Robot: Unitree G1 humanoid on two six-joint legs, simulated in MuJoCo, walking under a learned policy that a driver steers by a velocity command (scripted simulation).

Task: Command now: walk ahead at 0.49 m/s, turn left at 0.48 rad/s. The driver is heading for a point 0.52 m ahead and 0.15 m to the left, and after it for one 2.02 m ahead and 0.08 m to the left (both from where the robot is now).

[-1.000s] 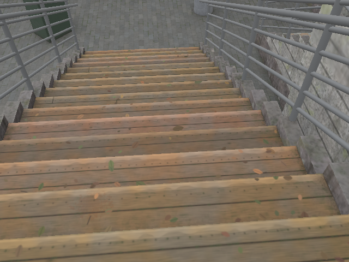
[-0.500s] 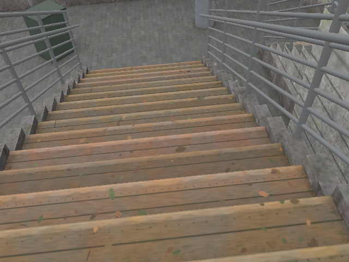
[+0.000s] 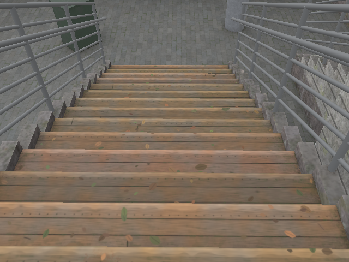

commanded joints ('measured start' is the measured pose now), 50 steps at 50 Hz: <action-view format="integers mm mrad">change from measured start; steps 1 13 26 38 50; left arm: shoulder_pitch -15 466 178 290 437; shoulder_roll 73 102 123 137 25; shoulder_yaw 14 35 22 50 30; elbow -69 -18 -8 -74 47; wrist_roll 36 18 27 4 10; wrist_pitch -2 8 34 98 107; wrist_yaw -21 -50 23 62 -18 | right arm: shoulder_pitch -74 223 -159 -463 -521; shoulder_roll -129 -20 -97 -127 -80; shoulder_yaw -23 -15 -43 -50 -70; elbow -119 -147 -311 -427 -199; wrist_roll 27 62 -4 52 15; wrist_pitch -36 53 78 66 -10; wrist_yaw -70 -51 -25 56 -18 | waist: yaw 60 76 -15 144 165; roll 25 -288 -38 -48 145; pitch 64 -178 -22 88 -52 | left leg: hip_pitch -259 -696 -502 -471 -229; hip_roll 118 -19 159 145 303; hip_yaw -237 -255 -114 24 -186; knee -197 1213 496 222 23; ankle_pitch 41 -435 501 493 -17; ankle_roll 156 23 -70 -74 -22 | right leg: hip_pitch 120 1207 490 537 325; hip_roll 7 -285 -246 -281 -50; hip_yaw -7 181 1 -91 4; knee -373 -407 -623 -311 23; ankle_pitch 525 950 749 145 -32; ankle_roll -11 -34 -138 8 58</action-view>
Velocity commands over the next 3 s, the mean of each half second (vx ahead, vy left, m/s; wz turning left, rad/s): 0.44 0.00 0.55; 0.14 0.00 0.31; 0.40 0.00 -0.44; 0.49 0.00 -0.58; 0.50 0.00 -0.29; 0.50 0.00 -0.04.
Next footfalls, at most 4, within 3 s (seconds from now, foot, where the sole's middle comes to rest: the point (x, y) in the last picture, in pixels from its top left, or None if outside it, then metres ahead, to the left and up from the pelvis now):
0.22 right None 0.26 -0.12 -0.91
0.78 left None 0.42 0.29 -0.92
1.14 right None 0.52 0.11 -1.08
1.52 left None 0.63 0.38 -1.08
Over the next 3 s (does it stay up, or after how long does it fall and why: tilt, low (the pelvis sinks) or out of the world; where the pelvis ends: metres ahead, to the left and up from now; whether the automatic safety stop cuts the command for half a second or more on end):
stays up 1.32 0.19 -0.67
